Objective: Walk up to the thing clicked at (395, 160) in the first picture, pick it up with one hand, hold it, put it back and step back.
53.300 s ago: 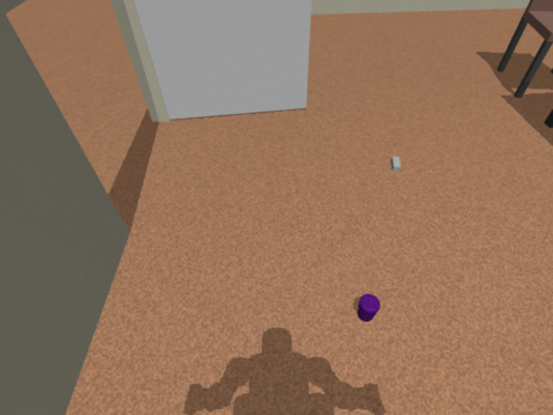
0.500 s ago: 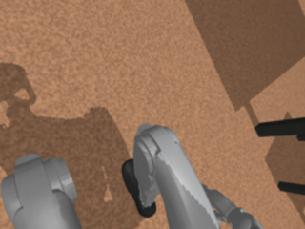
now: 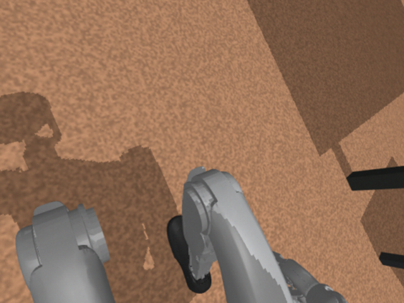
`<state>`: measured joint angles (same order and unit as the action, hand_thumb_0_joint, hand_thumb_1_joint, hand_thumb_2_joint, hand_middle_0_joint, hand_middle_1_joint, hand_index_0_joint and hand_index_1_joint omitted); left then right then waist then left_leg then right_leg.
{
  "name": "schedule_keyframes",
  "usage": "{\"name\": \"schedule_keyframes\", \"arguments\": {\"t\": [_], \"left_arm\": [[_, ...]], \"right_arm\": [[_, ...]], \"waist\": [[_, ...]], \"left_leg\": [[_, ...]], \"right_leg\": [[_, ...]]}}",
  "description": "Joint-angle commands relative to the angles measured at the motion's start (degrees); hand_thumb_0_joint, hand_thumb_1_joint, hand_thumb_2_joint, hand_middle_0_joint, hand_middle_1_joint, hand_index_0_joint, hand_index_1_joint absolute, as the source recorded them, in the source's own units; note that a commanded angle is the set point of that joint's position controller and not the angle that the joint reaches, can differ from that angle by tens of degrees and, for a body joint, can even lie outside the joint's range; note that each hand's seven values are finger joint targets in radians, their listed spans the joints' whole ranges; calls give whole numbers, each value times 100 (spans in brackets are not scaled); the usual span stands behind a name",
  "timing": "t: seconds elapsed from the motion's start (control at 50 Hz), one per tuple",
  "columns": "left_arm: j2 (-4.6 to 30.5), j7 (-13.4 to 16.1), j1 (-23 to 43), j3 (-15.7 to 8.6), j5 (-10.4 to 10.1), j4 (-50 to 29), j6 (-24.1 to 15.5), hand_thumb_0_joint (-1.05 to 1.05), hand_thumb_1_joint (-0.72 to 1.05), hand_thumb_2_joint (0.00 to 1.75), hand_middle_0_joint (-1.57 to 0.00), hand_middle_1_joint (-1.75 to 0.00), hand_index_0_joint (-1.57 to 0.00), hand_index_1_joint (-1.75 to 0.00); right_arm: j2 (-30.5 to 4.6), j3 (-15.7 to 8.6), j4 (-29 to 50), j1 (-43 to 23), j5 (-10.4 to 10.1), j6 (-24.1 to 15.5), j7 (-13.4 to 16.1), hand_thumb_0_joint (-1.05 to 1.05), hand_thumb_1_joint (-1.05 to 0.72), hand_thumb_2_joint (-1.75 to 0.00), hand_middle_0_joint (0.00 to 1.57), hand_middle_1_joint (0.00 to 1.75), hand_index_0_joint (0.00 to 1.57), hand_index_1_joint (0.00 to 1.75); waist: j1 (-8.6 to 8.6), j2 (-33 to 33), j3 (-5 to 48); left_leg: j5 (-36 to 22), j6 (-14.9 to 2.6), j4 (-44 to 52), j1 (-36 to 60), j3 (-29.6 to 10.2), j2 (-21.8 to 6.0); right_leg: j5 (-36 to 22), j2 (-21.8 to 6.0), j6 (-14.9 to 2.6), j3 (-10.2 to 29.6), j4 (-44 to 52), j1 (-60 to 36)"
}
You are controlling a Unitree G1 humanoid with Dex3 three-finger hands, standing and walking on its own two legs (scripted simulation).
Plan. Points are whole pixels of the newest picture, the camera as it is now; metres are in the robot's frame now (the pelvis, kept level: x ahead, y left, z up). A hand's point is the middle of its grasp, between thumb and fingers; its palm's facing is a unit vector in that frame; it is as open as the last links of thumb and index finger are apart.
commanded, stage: withdraw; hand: left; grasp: from above
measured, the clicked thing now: out of the picture +0.42 +0.37 -0.29
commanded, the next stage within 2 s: home in 0.68 s
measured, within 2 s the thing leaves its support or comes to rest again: neither
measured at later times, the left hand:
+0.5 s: hand out of the picture +0.39 +0.38 -0.09, palm faces -0.51 -0.16 -0.84, open 14.0 cm
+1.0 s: hand out of the picture +0.42 +0.38 -0.10, palm faces -0.36 -0.14 -0.92, open 12.6 cm
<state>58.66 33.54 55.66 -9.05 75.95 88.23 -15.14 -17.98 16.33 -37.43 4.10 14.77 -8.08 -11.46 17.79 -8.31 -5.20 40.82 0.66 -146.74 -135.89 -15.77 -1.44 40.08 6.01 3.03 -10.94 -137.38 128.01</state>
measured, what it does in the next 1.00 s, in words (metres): stands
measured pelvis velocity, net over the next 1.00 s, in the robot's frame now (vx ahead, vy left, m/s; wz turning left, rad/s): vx -0.01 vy -0.01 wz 0.11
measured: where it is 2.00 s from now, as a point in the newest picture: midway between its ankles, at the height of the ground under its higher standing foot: (148, 289)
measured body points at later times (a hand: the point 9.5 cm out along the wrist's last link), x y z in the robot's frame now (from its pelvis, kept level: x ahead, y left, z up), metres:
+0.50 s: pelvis -0.01 -0.01 +0.06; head +0.21 +0.10 +0.43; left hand +0.42 +0.39 -0.05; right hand +0.10 -0.27 -0.04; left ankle +0.06 +0.13 -0.27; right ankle +0.11 -0.12 -0.27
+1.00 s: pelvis -0.01 -0.01 +0.04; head +0.22 +0.09 +0.41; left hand +0.44 +0.39 -0.05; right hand +0.07 -0.25 -0.07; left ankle +0.06 +0.13 -0.27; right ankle +0.11 -0.12 -0.27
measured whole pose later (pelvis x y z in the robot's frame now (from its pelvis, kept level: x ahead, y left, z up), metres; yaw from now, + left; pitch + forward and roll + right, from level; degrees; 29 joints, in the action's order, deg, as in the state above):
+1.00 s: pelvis -0.01 -0.01 +0.04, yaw +6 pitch +34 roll -10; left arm 47.0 16.0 53.9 -6.4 66.2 74.6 -8.0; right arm -13.9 7.1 -39.2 10.5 6.6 -0.8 -7.6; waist 13.4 0.6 2.7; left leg 37.0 -0.1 -136.7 -134.1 -9.0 -0.8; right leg 39.2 3.5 2.6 -5.8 -132.0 127.5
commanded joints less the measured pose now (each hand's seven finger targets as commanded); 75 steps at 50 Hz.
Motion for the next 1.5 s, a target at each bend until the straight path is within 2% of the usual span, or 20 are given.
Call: {"name": "schedule_keyframes", "arguments": {"t": [0.0,0.1,0.2,0.26,0.34,0.4,0.52,0.54,0.68,0.78,0.82,0.88,0.96,1.04,1.1,1.14,1.2,1.26,1.34,1.48], "left_arm": [[1322,41,1437,-234,-506,-1577,568,0,-51,97,-6,-101,-7,-99],[527,-859,1334,252,-932,-2008,1057,0,-53,99,-6,-101,-7,-101],[111,-1971,1381,587,-1160,-2381,1102,0,-53,99,-7,-101,-7,-100],[88,-2467,1195,662,-1166,-2397,947,0,-52,99,-7,-100,-7,-100],[148,-2738,933,597,-1256,-2344,602,0,-50,98,-8,-100,-9,-99],[490,-2609,1060,358,-1192,-2358,200,0,-50,98,-8,-100,-9,-99],[276,-1780,1585,498,-717,-1893,-322,0,-50,98,-7,-101,-8,-100],[504,-1607,1949,400,-618,-2057,-371,0,-50,98,-7,-102,-8,-100],[1019,-775,2509,5,-179,-1650,-113,0,-48,96,-8,-100,-10,-98],[794,-779,2257,113,-307,-1264,341,0,-43,91,-12,-97,-15,-95],[784,-932,2125,147,-433,-1374,483,0,-27,96,-26,-81,-23,-79],[759,-1293,1720,76,-753,-1831,673,0,-8,95,-25,-65,-23,-67],[304,-1915,863,38,-1473,-2680,844,0,12,85,-22,-49,-20,-51],[39,-2482,-132,-218,-2347,-4461,1041,0,40,75,-18,-33,-18,-34],[-604,-2783,-816,-119,-3134,-5178,1248,0,62,74,-17,-26,-17,-26],[-811,-2951,-1299,-103,-3532,-5666,1355,0,74,81,-18,-27,-18,-27],[-1000,-3084,-1758,-137,-4038,-6530,1486,0,89,90,-20,-30,-20,-30],[-1530,-3116,-2260,72,-4540,-6859,1616,0,90,90,-20,-30,-20,-30],[-1792,-3096,-3035,23,-5079,-7408,1882,0,90,90,-20,-30,-20,-30],[-2480,-3026,-4073,219,-6079,-8210,2400,0,90,90,-20,-30,-20,-30]], "right_arm": [[-1690,-909,3,897,-159,9,-48,0,-89,-90,20,30,20,30],[-1566,-1282,-63,1171,-566,177,-91,0,-90,-90,20,30,20,30],[-1501,-1523,-62,1507,-883,534,45,0,-90,-90,20,30,20,30],[-1461,-1510,30,1596,-940,737,225,0,-90,-90,20,30,20,30],[-1359,-1415,213,1493,-948,857,428,0,-89,-90,20,30,20,30],[-1305,-1295,228,1370,-894,906,528,0,-89,-90,20,30,20,30],[-1282,-1130,48,1288,-733,907,539,0,-89,-89,20,30,20,30],[-1355,-1150,1,1297,-705,904,546,0,-89,-89,20,30,20,30],[-1440,-1164,-112,1417,-520,752,553,0,-89,-89,20,30,20,30],[-1378,-1205,-139,1417,-555,618,539,0,-89,-89,20,30,20,30],[-1374,-1256,-124,1468,-606,588,541,0,-88,-89,20,30,20,30],[-1305,-1393,-79,1615,-714,604,507,0,-88,-90,20,30,20,30],[-1225,-1655,35,1788,-938,713,471,0,-89,-90,20,30,20,30],[-1152,-1936,230,1767,-1186,841,499,0,-90,-90,20,30,20,30],[-1006,-1962,315,1557,-1329,888,613,0,-90,-90,20,30,20,30],[-879,-1986,362,1413,-1399,888,670,0,-90,-90,20,30,20,30],[-857,-2053,543,1192,-1485,865,763,0,-90,-90,20,30,20,30],[-782,-2067,626,1045,-1563,782,881,0,-90,-90,20,30,20,30],[-737,-2059,781,801,-1623,621,1011,0,-90,-90,20,30,20,30],[-609,-1950,1047,356,-1708,305,1289,0,-90,-90,20,30,20,30]], "waist": [[-358,4120,4519],[-396,3493,4443],[-336,2687,4259],[-275,2103,3969],[-408,1678,3700],[-525,1852,3810],[-316,2544,3906],[-331,2676,4099],[-289,3378,4635],[-359,3320,4665],[-396,3200,4644],[-598,3055,5133],[-816,2662,5422],[-1195,2642,5863],[-1094,2115,5248],[-1199,1994,5111],[-1327,2058,5297],[-1228,1872,4745],[-1372,1922,4720],[-1349,1871,4038]], "left_leg": [[-1785,2,1749,3515,792,-181],[-1187,-81,2186,3311,797,-107],[-1107,-171,2501,3215,881,-24],[-1143,-232,2403,2907,1003,44],[-999,-256,2456,2768,1077,78],[-1028,-248,2380,2714,1141,87],[-968,-172,2432,3241,1005,38],[-976,-167,2385,3343,1001,36],[-1054,-109,2302,3694,1047,38],[-902,-143,2341,3508,1089,45],[-863,-170,2374,3433,1123,70],[-1099,-187,2468,3591,1167,73],[-1402,-222,2763,3746,1254,118],[-1698,-198,3291,4415,1265,100],[-1236,-263,3628,4176,1157,91],[-1052,-294,3918,4323,1152,58],[-999,-266,4383,4905,1052,5],[-799,-261,4854,5208,1028,-28],[-932,-213,5462,5933,1000,-26],[-354,-174,6542,6843,835,-24]], "right_leg": [[-1987,115,-474,-367,1073,-1608],[-1459,50,-513,-172,1454,-1484],[-1365,-23,-524,22,1910,-1898],[-1261,-42,-567,142,2185,-2185],[-995,-82,-559,207,2352,-2251],[-990,-100,-542,263,2296,-2328],[-1031,-71,-538,49,1865,-1683],[-1029,-72,-539,25,1848,-1613],[-1128,-117,-536,-30,1610,-1425],[-1079,-138,-547,-26,1589,-1321],[-1075,-141,-531,-8,1695,-1401],[-1249,-134,-528,85,1831,-1892],[-1444,-162,-503,195,2184,-2443],[-1606,-201,-536,365,2604,-2918],[-1321,-207,-508,425,3005,-2941],[-1191,-214,-494,507,3284,-3152],[-1155,-253,-488,552,3554,-3513],[-1006,-285,-477,585,4023,-3689],[-1080,-340,-478,647,4473,-4230],[-713,-353,-460,761,5403,-4903]]}}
